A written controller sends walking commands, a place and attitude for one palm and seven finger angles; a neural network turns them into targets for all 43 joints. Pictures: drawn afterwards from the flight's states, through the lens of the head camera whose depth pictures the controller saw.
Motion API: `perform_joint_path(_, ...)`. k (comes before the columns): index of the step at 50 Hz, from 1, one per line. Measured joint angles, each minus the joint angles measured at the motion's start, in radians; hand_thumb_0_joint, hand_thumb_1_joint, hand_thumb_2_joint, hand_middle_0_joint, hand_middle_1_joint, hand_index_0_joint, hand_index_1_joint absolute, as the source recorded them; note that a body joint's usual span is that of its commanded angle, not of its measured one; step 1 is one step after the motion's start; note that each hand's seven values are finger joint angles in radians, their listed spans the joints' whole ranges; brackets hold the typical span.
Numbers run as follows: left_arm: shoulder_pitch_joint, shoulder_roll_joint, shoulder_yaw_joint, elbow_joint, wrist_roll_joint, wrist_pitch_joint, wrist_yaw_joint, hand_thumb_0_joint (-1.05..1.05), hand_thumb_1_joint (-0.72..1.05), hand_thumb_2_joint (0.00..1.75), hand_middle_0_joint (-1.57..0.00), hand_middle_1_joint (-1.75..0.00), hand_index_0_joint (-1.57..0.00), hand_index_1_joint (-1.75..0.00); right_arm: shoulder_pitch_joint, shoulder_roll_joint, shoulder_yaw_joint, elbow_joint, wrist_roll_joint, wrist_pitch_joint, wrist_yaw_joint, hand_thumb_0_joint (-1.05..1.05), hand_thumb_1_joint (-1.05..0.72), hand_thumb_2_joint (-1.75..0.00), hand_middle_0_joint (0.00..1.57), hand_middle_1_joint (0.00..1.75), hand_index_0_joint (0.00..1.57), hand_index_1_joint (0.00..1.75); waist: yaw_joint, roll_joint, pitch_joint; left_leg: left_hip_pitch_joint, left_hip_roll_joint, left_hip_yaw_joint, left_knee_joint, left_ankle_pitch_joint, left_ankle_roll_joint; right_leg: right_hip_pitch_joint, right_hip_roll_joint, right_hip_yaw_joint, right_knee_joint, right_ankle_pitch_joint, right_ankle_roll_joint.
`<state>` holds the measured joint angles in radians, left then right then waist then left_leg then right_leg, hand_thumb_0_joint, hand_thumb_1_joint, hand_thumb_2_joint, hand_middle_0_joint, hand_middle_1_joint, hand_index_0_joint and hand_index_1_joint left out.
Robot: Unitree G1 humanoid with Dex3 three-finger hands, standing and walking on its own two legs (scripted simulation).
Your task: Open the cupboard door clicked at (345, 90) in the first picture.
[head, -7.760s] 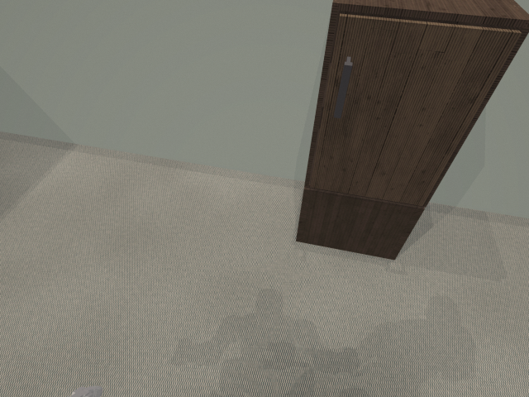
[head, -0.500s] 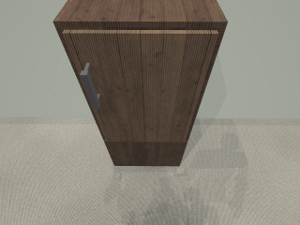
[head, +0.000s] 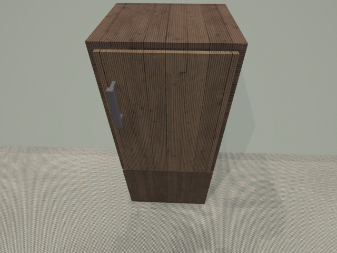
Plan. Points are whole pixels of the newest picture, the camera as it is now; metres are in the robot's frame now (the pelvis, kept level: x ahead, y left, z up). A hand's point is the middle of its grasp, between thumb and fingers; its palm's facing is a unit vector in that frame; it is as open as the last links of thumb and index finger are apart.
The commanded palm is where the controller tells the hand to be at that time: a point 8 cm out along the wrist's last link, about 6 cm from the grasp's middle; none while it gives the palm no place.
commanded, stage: come to a stop and stand still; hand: left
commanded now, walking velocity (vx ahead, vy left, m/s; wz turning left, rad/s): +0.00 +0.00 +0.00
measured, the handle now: (116, 105) +0.54 +0.21 +0.06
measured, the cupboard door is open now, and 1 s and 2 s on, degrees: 0 0 0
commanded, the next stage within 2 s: none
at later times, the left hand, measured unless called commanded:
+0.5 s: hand out of the picture -0.07 +0.18 -0.17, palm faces +0.02 -0.99 -0.16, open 7.4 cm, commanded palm none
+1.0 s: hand out of the picture -0.10 +0.24 -0.17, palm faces +0.10 -0.98 -0.16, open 7.3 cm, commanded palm none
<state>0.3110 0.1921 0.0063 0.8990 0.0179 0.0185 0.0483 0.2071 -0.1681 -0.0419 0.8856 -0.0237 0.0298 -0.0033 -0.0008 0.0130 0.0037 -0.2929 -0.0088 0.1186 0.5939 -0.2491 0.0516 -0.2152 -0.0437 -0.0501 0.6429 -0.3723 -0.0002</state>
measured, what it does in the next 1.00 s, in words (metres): walks backwards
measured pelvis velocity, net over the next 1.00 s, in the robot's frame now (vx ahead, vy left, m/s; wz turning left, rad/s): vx -0.11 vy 0.07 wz -0.03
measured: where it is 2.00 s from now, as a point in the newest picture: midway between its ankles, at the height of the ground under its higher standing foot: outside the picture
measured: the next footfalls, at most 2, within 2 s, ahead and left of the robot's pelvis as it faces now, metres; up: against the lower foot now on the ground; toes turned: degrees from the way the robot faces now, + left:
right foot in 1.04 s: -0.11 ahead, -0.01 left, +0.00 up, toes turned -9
left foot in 1.26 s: -0.13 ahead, +0.24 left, +0.00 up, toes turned +1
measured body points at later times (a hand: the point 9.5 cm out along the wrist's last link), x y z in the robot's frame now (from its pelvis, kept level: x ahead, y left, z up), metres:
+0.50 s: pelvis -0.05 +0.02 +0.01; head -0.06 +0.04 +0.46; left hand -0.07 +0.24 -0.15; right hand -0.08 -0.21 -0.14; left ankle +0.05 +0.09 -0.72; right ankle -0.01 -0.12 -0.72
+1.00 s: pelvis -0.11 +0.07 +0.00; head -0.15 +0.09 +0.45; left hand -0.10 +0.29 -0.16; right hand -0.12 -0.15 -0.15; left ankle +0.05 +0.09 -0.72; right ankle -0.15 -0.03 -0.68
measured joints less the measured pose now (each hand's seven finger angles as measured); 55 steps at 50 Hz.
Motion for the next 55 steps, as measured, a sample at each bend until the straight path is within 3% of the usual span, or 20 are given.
perform_joint_path(16, 0.068, -0.021, -0.005, 0.064, 0.002, 0.003, -0.012, 0.00, 0.91, 0.90, -0.20, -0.30, -0.20, -0.30, 0.142, -0.009, 0.010, 0.132, 0.001, 0.003, 0.000, 0.00, -0.91, -0.90, 0.20, 0.30, 0.20, 0.30, -0.017, -0.021, -0.014, -0.022, 0.013, -0.006, -0.099, 0.099, 0.012, -0.009, 0.022, -0.006, -0.132, 0.126, 0.007)
perform_joint_path(28, 0.119, -0.057, -0.002, 0.132, 0.007, 0.000, -0.008, 0.00, 0.91, 0.90, -0.19, -0.30, -0.20, -0.30, 0.152, 0.032, 0.009, 0.189, 0.007, 0.006, -0.006, 0.00, -0.91, -0.90, 0.20, 0.30, 0.20, 0.30, -0.014, -0.023, -0.001, -0.028, -0.003, -0.004, -0.141, 0.107, 0.020, -0.026, 0.016, 0.008, -0.155, 0.132, 0.009)
perform_joint_path(37, 0.143, -0.087, 0.006, 0.152, 0.007, 0.005, -0.006, 0.00, 0.91, 0.90, -0.19, -0.30, -0.20, -0.30, 0.105, 0.050, -0.003, 0.182, 0.007, 0.016, -0.011, 0.01, -0.92, -0.90, 0.21, 0.30, 0.20, 0.30, -0.007, -0.010, 0.002, -0.079, -0.009, -0.014, -0.066, 0.003, -0.012, -0.051, 0.017, 0.019, -0.143, 0.127, 0.014)
perform_joint_path(39, 0.134, -0.092, 0.011, 0.158, 0.006, 0.016, -0.003, 0.00, 0.91, 0.90, -0.20, -0.30, -0.20, -0.30, 0.107, 0.047, -0.011, 0.172, 0.009, 0.014, -0.011, 0.01, -0.92, -0.90, 0.21, 0.30, 0.20, 0.30, -0.014, -0.006, 0.009, -0.108, -0.004, -0.022, 0.003, -0.046, -0.028, -0.060, 0.020, 0.014, -0.121, 0.138, 0.019)
perform_joint_path(41, 0.111, -0.089, 0.018, 0.165, 0.005, 0.029, -0.003, 0.00, 0.91, 0.90, -0.20, -0.30, -0.20, -0.30, 0.118, 0.046, -0.016, 0.163, 0.010, 0.005, -0.012, 0.01, -0.92, -0.90, 0.20, 0.30, 0.20, 0.30, -0.023, -0.009, 0.019, -0.126, -0.001, -0.023, 0.052, -0.045, -0.023, -0.076, 0.020, 0.014, -0.075, 0.135, 0.024)
perform_joint_path(44, 0.060, -0.079, 0.031, 0.158, 0.001, 0.046, -0.004, 0.00, 0.91, 0.90, -0.20, -0.30, -0.20, -0.30, 0.142, 0.043, -0.019, 0.156, 0.002, -0.003, -0.019, 0.00, -0.92, -0.90, 0.20, 0.30, 0.20, 0.30, -0.031, -0.007, 0.021, -0.138, 0.000, -0.012, 0.055, 0.039, 0.040, -0.145, 0.036, 0.038, 0.087, 0.004, 0.010)
perform_joint_path(46, 0.035, -0.072, 0.044, 0.136, 0.004, 0.049, -0.006, 0.00, 0.91, 0.90, -0.20, -0.30, -0.20, -0.30, 0.142, 0.041, -0.016, 0.171, -0.003, 0.016, -0.022, 0.00, -0.92, -0.90, 0.20, 0.30, 0.20, 0.30, -0.027, -0.003, 0.011, -0.128, -0.002, 0.002, -0.001, 0.122, 0.054, -0.203, 0.053, 0.041, 0.309, -0.034, 0.000)
perform_joint_path(48, 0.036, -0.067, 0.057, 0.110, 0.006, 0.041, -0.008, 0.00, 0.91, 0.90, -0.20, -0.30, -0.20, -0.30, 0.134, 0.037, -0.013, 0.193, -0.007, 0.036, -0.023, 0.00, -0.92, -0.90, 0.20, 0.30, 0.20, 0.30, -0.014, 0.002, -0.008, -0.098, -0.012, 0.015, -0.092, 0.194, 0.038, -0.186, 0.065, 0.014, 0.421, -0.050, -0.001)
perform_joint_path(49, 0.049, -0.068, 0.059, 0.099, 0.004, 0.035, -0.009, 0.00, 0.91, 0.90, -0.20, -0.30, -0.20, -0.30, 0.128, 0.033, -0.015, 0.201, -0.011, 0.044, -0.023, 0.00, -0.91, -0.90, 0.20, 0.30, 0.20, 0.30, -0.006, 0.009, -0.020, -0.076, -0.019, 0.019, -0.146, 0.217, 0.022, -0.139, 0.071, -0.012, 0.387, -0.076, -0.005)
perform_joint_path(51, 0.098, -0.067, 0.062, 0.073, -0.003, 0.021, -0.010, 0.00, 0.91, 0.90, -0.20, -0.30, -0.20, -0.30, 0.111, 0.026, -0.023, 0.198, -0.012, 0.060, -0.029, 0.01, -0.91, -0.90, 0.20, 0.30, 0.20, 0.30, 0.008, 0.015, -0.042, -0.052, -0.038, 0.023, -0.216, 0.200, -0.069, 0.022, 0.079, -0.080, 0.107, -0.132, -0.035)
perform_joint_path(52, 0.132, -0.051, 0.058, 0.050, -0.005, 0.015, -0.004, 0.00, 0.91, 0.90, -0.20, -0.30, -0.20, -0.30, 0.098, 0.037, -0.027, 0.183, -0.001, 0.067, -0.036, 0.01, -0.91, -0.90, 0.20, 0.30, 0.20, 0.30, 0.019, -0.027, -0.052, -0.115, -0.073, 0.030, -0.099, 0.055, -0.115, 0.084, 0.056, -0.073, -0.065, -0.144, -0.075)
perform_joint_path(53, 0.144, -0.046, 0.052, 0.053, -0.003, 0.020, 0.008, -0.01, 0.91, 0.90, -0.20, -0.30, -0.20, -0.30, 0.078, 0.038, -0.034, 0.160, 0.004, 0.072, -0.039, 0.01, -0.91, -0.90, 0.20, 0.30, 0.20, 0.30, 0.028, -0.038, -0.050, -0.204, -0.085, -0.004, 0.120, -0.043, -0.122, 0.069, 0.041, -0.064, -0.124, -0.037, -0.096)
perform_joint_path(55, 0.142, -0.053, 0.043, 0.109, -0.002, 0.049, 0.015, -0.01, 0.91, 0.90, -0.19, -0.30, -0.20, -0.30, 0.058, 0.024, -0.045, 0.116, 0.002, 0.069, -0.033, 0.01, -0.92, -0.90, 0.20, 0.30, 0.20, 0.30, -0.002, 0.000, -0.034, -0.286, -0.060, -0.075, 0.495, -0.064, -0.111, 0.039, 0.051, -0.080, -0.099, 0.055, -0.076)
